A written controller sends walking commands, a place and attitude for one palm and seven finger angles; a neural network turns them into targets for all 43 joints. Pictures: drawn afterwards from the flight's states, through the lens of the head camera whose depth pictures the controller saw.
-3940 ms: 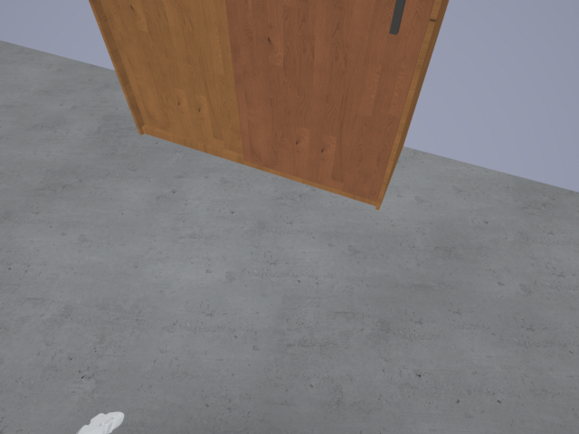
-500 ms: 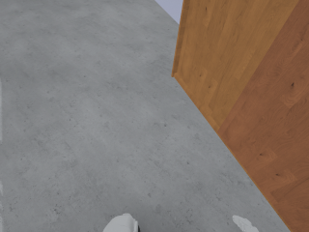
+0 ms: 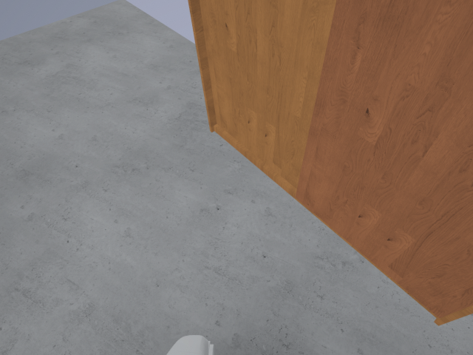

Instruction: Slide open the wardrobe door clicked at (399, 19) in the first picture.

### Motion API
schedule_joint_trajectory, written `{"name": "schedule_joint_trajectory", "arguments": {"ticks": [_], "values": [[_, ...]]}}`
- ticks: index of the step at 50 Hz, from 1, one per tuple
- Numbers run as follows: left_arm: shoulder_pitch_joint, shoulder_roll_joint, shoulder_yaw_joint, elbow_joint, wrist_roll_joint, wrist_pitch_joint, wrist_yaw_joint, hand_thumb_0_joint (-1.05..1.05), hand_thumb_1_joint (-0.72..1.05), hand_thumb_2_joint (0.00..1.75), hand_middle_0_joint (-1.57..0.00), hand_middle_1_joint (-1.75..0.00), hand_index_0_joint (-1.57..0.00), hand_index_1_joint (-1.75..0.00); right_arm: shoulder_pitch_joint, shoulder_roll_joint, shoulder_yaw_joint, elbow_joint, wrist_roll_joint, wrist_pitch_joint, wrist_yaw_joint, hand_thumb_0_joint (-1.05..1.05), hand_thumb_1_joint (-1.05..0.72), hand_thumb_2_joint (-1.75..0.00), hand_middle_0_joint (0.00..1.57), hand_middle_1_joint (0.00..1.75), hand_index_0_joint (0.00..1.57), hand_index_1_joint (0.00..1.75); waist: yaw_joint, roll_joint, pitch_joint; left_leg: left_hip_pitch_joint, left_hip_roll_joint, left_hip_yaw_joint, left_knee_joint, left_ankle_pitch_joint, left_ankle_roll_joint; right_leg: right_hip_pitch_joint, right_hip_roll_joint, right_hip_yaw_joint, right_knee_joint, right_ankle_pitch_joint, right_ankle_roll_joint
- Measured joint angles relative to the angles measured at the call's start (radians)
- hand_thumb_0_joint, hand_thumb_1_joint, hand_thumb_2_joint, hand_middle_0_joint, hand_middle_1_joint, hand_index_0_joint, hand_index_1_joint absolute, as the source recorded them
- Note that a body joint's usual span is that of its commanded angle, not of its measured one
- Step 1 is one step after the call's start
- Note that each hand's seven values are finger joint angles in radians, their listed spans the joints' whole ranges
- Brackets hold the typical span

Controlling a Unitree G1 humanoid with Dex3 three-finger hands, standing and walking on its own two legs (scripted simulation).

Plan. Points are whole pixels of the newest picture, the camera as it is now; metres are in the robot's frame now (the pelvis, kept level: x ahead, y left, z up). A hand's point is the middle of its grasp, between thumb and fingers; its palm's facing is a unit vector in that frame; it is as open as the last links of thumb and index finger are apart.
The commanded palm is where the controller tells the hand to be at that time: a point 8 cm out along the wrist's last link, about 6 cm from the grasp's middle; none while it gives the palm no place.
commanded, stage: turn to face it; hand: right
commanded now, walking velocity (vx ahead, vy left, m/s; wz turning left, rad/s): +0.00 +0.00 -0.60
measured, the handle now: out of the picture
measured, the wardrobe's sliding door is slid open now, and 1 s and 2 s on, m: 0.00 0.00 0.00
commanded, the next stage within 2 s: take the last steps up to it in 1.18 s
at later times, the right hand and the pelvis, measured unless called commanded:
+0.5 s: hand out of the picture +0.01 -0.13 -0.14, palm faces +0.31 +0.91 -0.28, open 7.4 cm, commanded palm none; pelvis -0.01 +0.08 +0.00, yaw -19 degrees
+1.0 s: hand out of the picture -0.10 -0.17 -0.16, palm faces +0.58 +0.76 -0.28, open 7.4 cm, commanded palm none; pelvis -0.03 +0.06 +0.00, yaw -35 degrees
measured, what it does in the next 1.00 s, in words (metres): steps on the spot, turning right: left foot, then right foot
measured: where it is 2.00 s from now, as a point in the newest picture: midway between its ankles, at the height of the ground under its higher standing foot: outside the picture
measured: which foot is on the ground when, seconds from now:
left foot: up 0.00-0.28, down 0.30-0.74, up 0.76-1.00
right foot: down 0.00-0.30, up 0.32-0.72, down 0.74-1.00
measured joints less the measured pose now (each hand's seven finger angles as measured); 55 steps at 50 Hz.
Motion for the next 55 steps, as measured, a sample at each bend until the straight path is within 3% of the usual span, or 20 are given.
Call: {"name": "schedule_joint_trajectory", "arguments": {"ticks": [5,10,14,15,17,20,23,27,31,34,36,37,38,40,44,49,55], "values": [[-0.015,0.022,0.008,-0.006,-0.002,0.007,-0.005,0.01,0.91,0.90,-0.20,-0.30,-0.20,-0.29,-0.001,-0.028,-0.005,-0.008,0.005,0.006,-0.005,0.01,-0.91,-0.90,0.19,0.29,0.20,0.30,-0.003,-0.023,0.004,0.032,0.001,-0.032,-0.100,-0.015,-0.020,0.018,0.014,0.053,-0.051,0.036,0.009],[-0.040,0.050,0.019,-0.014,0.001,0.025,-0.014,0.01,0.91,0.90,-0.20,-0.30,-0.20,-0.29,-0.034,-0.025,0.003,-0.036,0.009,0.006,-0.004,0.01,-0.91,-0.90,0.19,0.29,0.20,0.30,0.006,-0.045,0.006,0.083,-0.014,-0.044,-0.230,-0.027,-0.015,0.001,0.030,0.113,-0.038,0.048,0.031],[-0.056,0.077,0.033,-0.027,0.000,0.044,-0.021,0.01,0.91,0.90,-0.20,-0.30,-0.20,-0.29,-0.047,-0.004,0.021,-0.073,0.013,-0.012,-0.002,0.01,-0.91,-0.90,0.19,0.29,0.20,0.30,0.010,-0.070,-0.003,0.182,-0.041,-0.032,-0.451,0.042,0.002,-0.039,0.046,0.170,0.013,0.043,0.061],[-0.055,0.083,0.037,-0.034,-0.004,0.048,-0.023,0.01,0.91,0.90,-0.20,-0.30,-0.20,-0.29,-0.041,-0.001,0.026,-0.087,0.010,-0.023,-0.001,0.01,-0.91,-0.90,0.19,0.29,0.20,0.30,0.006,-0.070,-0.011,0.213,-0.038,-0.026,-0.533,0.086,0.028,-0.062,0.054,0.178,0.048,0.028,0.069],[-0.069,0.102,0.050,-0.036,-0.003,0.060,-0.023,0.01,0.91,0.90,-0.20,-0.30,-0.20,-0.29,-0.034,0.021,0.039,-0.097,0.002,-0.034,-0.003,0.01,-0.90,-0.90,0.20,0.29,0.20,0.30,0.002,-0.091,-0.006,0.211,-0.037,0.005,-0.512,0.101,0.075,-0.127,0.059,0.183,0.224,-0.134,0.085],[-0.081,0.118,0.060,-0.037,0.003,0.075,-0.032,0.01,0.91,0.90,-0.20,-0.30,-0.20,-0.29,-0.004,0.045,0.052,-0.101,-0.001,-0.032,-0.004,0.00,-0.90,-0.90,0.20,0.29,0.20,0.30,-0.001,-0.091,-0.010,0.241,-0.015,0.042,-0.531,0.092,0.090,-0.211,0.050,0.137,0.517,-0.178,0.100],[-0.090,0.122,0.058,-0.043,0.004,0.074,-0.040,0.01,0.91,0.90,-0.19,-0.30,-0.19,-0.29,0.019,0.054,0.060,-0.092,-0.003,-0.034,-0.004,0.00,-0.90,-0.90,0.20,0.29,0.20,0.30,0.002,-0.075,-0.001,0.272,0.007,0.077,-0.568,0.106,0.093,-0.229,0.016,0.099,0.638,-0.140,0.124],[-0.104,0.116,0.051,-0.040,0.000,0.083,-0.043,0.01,0.91,0.90,-0.19,-0.30,-0.19,-0.29,0.043,0.056,0.067,-0.085,-0.007,-0.040,-0.002,0.01,-0.90,-0.90,0.20,0.30,0.20,0.30,-0.008,-0.048,0.014,0.291,0.037,0.125,-0.584,0.109,0.094,-0.181,-0.019,0.073,0.572,-0.161,0.144],[-0.132,0.108,0.038,-0.035,-0.005,0.088,-0.045,0.01,0.91,0.90,-0.19,-0.30,-0.19,-0.29,0.066,0.045,0.066,-0.073,-0.012,-0.038,0.002,0.01,-0.90,-0.90,0.20,0.30,0.21,0.30,-0.030,-0.031,0.030,0.284,0.062,0.172,-0.571,0.101,0.086,-0.113,-0.033,0.047,0.434,-0.197,0.143],[-0.152,0.096,0.026,-0.043,-0.010,0.079,-0.044,0.01,0.91,0.90,-0.19,-0.30,-0.19,-0.29,0.078,0.022,0.054,-0.060,-0.014,-0.031,0.003,0.01,-0.90,-0.90,0.20,0.30,0.21,0.30,-0.047,-0.012,0.039,0.267,0.085,0.206,-0.539,0.086,0.072,-0.047,-0.033,0.016,0.293,-0.209,0.130],[-0.158,0.090,0.018,-0.056,-0.011,0.065,-0.044,0.01,0.91,0.90,-0.19,-0.30,-0.19,-0.29,0.089,0.002,0.043,-0.051,-0.010,-0.025,0.004,0.01,-0.90,-0.90,0.20,0.30,0.21,0.30,-0.052,-0.001,0.038,0.249,0.105,0.229,-0.494,0.063,0.056,0.018,-0.028,-0.008,0.142,-0.136,0.117],[-0.156,0.092,0.015,-0.065,-0.009,0.054,-0.045,0.01,0.91,0.90,-0.19,-0.30,-0.19,-0.29,0.098,-0.007,0.037,-0.050,-0.006,-0.021,0.006,0.01,-0.90,-0.90,0.20,0.30,0.21,0.30,-0.052,-0.003,0.030,0.226,0.112,0.235,-0.448,0.044,0.046,0.047,-0.029,-0.009,0.069,-0.077,0.087],[-0.162,0.084,0.014,-0.068,-0.008,0.043,-0.043,0.01,0.91,0.90,-0.19,-0.30,-0.19,-0.29,0.094,-0.022,0.030,-0.043,-0.003,-0.013,0.006,0.01,-0.90,-0.90,0.20,0.30,0.21,0.30,-0.053,0.013,0.035,0.193,0.120,0.204,-0.372,-0.026,0.029,0.037,-0.016,-0.006,0.078,-0.078,0.059],[-0.165,0.069,0.004,-0.072,-0.010,0.027,-0.038,0.01,0.91,0.90,-0.19,-0.30,-0.20,-0.29,0.079,-0.045,0.022,-0.030,-0.003,0.012,-0.001,0.01,-0.90,-0.90,0.20,0.29,0.20,0.30,-0.060,0.026,0.046,0.122,0.092,0.114,-0.197,-0.133,0.008,0.027,-0.006,0.006,0.105,-0.099,0.040],[-0.146,0.051,-0.009,-0.068,-0.007,0.022,-0.022,0.01,0.91,0.90,-0.20,-0.30,-0.20,-0.29,0.047,-0.060,0.012,-0.023,0.002,0.017,0.001,0.01,-0.90,-0.90,0.20,0.29,0.20,0.30,-0.053,0.012,0.044,0.033,0.046,0.032,-0.013,-0.078,-0.013,0.052,-0.001,0.048,0.043,-0.064,0.043],[-0.120,0.043,-0.013,-0.051,-0.005,0.028,-0.020,0.01,0.91,0.90,-0.20,-0.30,-0.20,-0.29,0.015,-0.046,0.018,-0.048,0.005,0.008,0.006,0.01,-0.91,-0.90,0.19,0.29,0.20,0.30,-0.041,-0.011,0.029,0.035,0.026,-0.006,-0.096,-0.029,-0.020,0.077,0.013,0.085,-0.024,-0.019,0.042],[-0.088,0.044,-0.004,-0.033,0.000,0.039,-0.020,0.01,0.90,0.90,-0.20,-0.30,-0.20,-0.30,-0.018,-0.007,0.035,-0.069,0.010,-0.011,0.004,0.01,-0.91,-0.90,0.19,0.29,0.20,0.30,-0.013,-0.045,0.014,0.158,-0.018,-0.004,-0.386,0.011,-0.004,0.060,0.024,0.126,0.000,-0.020,0.066]]}}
